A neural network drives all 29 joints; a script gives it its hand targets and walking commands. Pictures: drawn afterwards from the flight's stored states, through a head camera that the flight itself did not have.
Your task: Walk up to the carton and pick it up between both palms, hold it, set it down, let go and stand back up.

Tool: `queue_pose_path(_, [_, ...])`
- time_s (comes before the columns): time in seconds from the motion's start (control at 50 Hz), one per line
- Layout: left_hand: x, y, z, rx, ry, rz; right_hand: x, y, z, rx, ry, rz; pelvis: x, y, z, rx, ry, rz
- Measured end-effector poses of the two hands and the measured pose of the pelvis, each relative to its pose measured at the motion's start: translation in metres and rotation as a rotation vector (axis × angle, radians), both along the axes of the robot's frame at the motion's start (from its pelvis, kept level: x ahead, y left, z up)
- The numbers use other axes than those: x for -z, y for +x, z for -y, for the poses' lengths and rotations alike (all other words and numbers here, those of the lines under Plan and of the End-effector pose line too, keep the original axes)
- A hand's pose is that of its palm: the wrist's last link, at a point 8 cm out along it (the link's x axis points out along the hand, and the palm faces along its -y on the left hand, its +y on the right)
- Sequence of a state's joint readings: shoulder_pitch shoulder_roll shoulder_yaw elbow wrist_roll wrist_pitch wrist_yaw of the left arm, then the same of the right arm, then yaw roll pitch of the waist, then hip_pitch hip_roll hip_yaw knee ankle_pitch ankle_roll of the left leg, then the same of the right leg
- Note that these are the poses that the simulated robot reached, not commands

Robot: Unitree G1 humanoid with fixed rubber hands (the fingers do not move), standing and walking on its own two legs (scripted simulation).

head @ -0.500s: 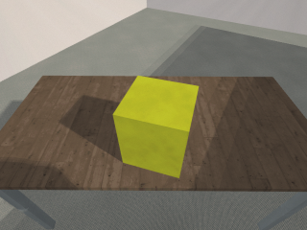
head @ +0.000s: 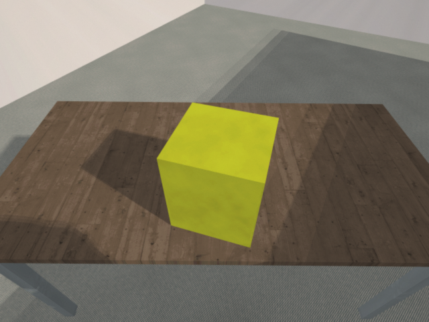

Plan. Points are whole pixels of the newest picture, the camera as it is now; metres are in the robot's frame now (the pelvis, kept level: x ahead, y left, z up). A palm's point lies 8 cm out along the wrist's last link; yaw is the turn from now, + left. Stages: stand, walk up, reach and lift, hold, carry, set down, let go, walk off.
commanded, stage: stand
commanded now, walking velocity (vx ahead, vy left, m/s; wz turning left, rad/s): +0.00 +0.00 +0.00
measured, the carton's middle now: (221, 175) +0.46 -0.01 -0.01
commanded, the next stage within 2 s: none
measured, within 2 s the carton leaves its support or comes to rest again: neither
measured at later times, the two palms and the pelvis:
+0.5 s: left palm out of the picture +0.10 +0.30 -0.10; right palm out of the picture +0.08 -0.28 -0.12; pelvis +0.00 +0.00 +0.00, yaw +0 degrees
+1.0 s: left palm out of the picture +0.11 +0.30 -0.10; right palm out of the picture +0.09 -0.28 -0.12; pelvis +0.01 +0.00 +0.00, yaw +0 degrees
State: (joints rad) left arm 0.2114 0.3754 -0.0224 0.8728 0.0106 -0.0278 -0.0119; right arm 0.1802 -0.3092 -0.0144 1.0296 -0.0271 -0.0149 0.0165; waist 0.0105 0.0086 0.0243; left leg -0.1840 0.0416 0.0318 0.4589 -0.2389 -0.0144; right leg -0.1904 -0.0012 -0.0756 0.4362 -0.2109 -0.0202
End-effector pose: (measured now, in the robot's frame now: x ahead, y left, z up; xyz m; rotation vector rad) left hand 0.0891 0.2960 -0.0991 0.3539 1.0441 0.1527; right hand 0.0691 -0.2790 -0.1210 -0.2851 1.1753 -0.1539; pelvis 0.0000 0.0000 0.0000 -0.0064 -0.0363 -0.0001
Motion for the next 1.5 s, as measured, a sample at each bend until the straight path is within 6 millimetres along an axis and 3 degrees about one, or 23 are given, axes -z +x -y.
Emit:
queue_pose_path(0.3, [-0.001,0.009,0.000,0.003,0.002,0.005,-0.001,0.012,0.000,-0.007,0.002,0.017,0.000,0.002,0.000,0.000,0.000,-0.004])
queue_pose_path(1.5, [0.000,0.019,0.001,0.003,-0.002,-0.001,-0.003,0.022,0.001,-0.009,-0.003,0.014,-0.001,0.008,0.001,-0.001,0.001,-0.017])
